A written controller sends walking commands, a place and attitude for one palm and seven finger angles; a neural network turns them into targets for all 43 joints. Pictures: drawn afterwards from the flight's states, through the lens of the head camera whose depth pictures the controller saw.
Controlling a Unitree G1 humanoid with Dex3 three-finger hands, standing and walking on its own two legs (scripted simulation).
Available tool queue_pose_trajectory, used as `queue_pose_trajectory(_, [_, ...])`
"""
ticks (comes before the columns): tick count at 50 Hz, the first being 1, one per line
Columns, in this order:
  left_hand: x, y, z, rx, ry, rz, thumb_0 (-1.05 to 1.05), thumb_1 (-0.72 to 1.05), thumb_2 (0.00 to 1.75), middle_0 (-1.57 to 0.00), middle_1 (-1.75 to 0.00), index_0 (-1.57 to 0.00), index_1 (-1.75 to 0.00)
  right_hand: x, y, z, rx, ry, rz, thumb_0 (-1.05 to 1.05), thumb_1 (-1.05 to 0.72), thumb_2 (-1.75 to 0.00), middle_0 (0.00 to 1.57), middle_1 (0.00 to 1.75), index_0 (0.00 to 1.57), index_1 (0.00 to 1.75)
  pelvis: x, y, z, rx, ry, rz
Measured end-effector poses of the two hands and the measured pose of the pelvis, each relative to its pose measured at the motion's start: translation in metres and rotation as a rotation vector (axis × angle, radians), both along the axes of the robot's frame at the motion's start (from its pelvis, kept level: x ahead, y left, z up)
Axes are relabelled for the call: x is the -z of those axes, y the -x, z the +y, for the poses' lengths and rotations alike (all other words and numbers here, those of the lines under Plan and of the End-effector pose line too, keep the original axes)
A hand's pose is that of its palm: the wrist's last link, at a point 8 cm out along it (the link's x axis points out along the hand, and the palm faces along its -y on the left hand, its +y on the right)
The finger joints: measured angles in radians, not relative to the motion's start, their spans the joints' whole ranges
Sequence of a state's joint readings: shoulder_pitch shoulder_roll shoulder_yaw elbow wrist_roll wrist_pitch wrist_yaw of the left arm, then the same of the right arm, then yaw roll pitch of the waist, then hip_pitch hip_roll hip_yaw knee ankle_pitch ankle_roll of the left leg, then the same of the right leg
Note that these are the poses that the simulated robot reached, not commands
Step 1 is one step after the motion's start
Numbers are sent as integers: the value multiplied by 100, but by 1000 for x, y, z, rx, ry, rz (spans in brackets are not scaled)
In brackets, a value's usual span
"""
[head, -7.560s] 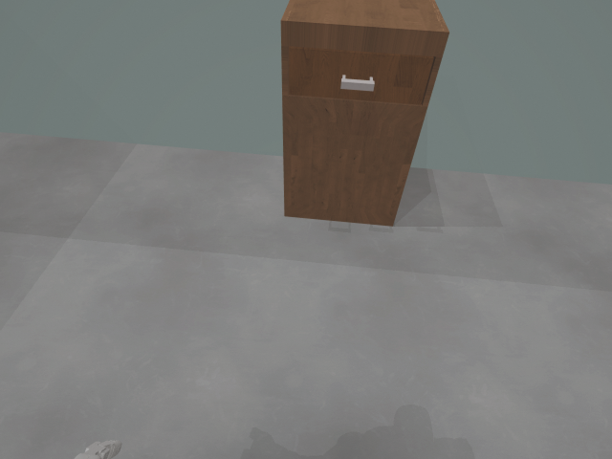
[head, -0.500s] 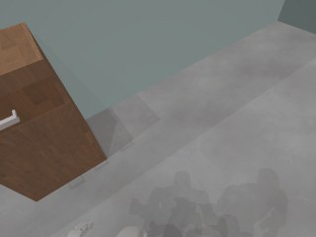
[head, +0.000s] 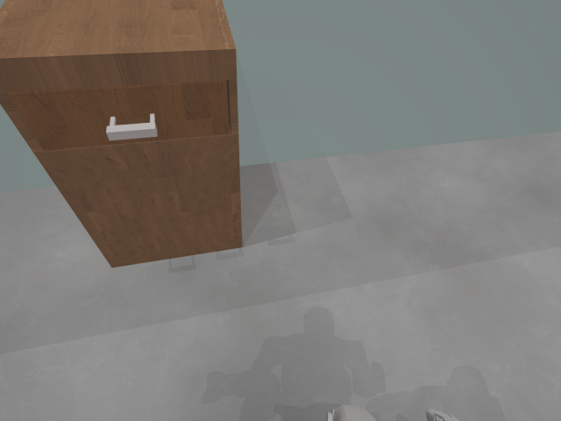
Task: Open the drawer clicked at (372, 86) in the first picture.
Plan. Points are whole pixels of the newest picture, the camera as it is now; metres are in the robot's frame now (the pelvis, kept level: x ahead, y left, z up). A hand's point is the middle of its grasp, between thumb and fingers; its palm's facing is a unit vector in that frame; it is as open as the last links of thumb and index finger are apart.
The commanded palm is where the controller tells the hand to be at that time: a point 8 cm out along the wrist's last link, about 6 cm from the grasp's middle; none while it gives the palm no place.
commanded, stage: turn to face it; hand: left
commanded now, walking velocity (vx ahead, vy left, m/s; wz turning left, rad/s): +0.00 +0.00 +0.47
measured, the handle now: (132, 125) +0.71 +0.41 -0.08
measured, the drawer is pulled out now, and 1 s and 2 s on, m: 0.00 0.00 0.00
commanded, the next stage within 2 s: take the last steps up to it in 0.40 s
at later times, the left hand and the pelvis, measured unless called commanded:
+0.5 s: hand out of the picture +0.04 +0.15 -0.14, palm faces +0.25 -0.93 -0.28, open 7.4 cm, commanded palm none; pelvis -0.01 -0.06 +0.00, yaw +14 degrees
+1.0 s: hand out of the picture -0.04 +0.18 -0.17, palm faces +0.35 -0.92 -0.17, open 7.4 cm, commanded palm none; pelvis +0.04 +0.01 +0.01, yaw +17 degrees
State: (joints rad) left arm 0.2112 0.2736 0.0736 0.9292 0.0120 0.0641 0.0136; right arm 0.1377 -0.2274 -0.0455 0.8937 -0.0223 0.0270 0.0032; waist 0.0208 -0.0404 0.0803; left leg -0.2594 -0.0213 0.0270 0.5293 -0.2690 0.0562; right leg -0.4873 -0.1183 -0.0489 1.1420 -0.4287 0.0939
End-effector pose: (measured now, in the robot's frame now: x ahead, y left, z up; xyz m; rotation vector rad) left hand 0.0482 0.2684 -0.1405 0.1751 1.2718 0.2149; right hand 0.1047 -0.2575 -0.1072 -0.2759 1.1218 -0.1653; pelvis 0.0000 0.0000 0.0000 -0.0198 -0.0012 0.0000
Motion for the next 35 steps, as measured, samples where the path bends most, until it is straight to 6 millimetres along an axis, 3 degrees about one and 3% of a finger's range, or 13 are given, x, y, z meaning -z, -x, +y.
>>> queue_pose_trajectory(8, [-17, -29, -12, -23, -14, -120, 1, 90, 90, -20, -30, -20, -30, 10, 13, 5, -22, -51, 51, 0, -90, -90, 21, 30, 20, 30, -4, -1, -10, -74, -5, -3])
queue_pose_trajectory(13, [-26, -39, -34, -27, -35, -174, 1, 90, 90, -20, -30, -20, -30, 27, 28, -10, -22, -83, 104, 0, -90, -90, 21, 30, 20, 30, 0, 1, -29, -116, -19, -1])
queue_pose_trajectory(16, [-28, -36, -50, -38, -59, -206, 1, 90, 90, -20, -30, -20, -30, 42, 33, -25, -25, -105, 131, 0, -90, -90, 21, 30, 20, 30, 7, 1, -43, -141, -31, -2])
queue_pose_trajectory(22, [-37, 6, -72, -114, -66, -168, 1, 90, 90, -20, -30, -20, -30, 44, 33, -43, -65, -108, 185, 1, -91, -90, 20, 30, 20, 30, -1, 5, -56, -211, -50, -18])
queue_pose_trajectory(27, [-33, 48, -81, -187, -50, -96, 1, 90, 90, -20, -30, -20, -30, 38, 27, -46, -113, -95, 205, 1, -91, -90, 20, 30, 20, 29, -6, 8, -60, -251, -60, -12])
queue_pose_trajectory(31, [-25, 87, -85, -253, -18, -37, 1, 90, 90, -20, -30, -20, -30, 32, 15, -36, -174, -76, 213, 1, -91, -90, 20, 30, 19, 29, -7, 10, -56, -277, -55, -4])
queue_pose_trajectory(35, [-13, 133, -85, -324, 26, 48, 1, 90, 90, -20, -30, -20, -30, 24, -7, -12, -244, -62, 176, 1, -91, -90, 20, 30, 19, 29, -7, 10, -43, -293, -42, 4])
